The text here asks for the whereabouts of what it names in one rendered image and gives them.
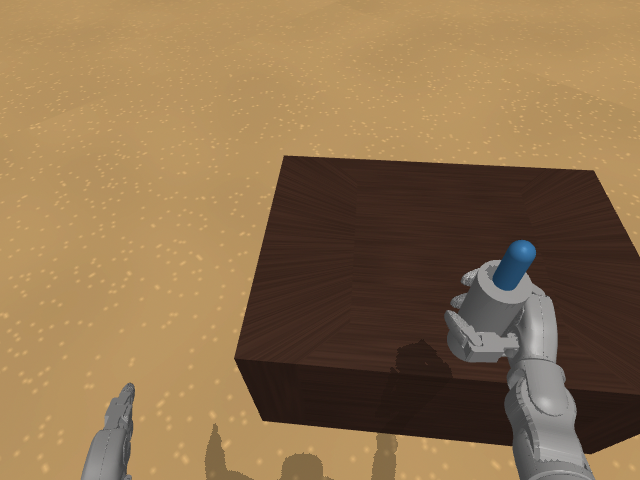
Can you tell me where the left robot hand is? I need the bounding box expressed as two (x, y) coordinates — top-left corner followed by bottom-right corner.
(81, 383), (135, 480)

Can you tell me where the bottle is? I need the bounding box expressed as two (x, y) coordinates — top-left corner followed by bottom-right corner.
(447, 240), (536, 362)

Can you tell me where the right robot arm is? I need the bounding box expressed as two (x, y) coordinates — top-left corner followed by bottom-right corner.
(504, 358), (595, 480)

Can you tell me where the right robot hand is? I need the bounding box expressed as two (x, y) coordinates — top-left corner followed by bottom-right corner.
(444, 268), (558, 368)

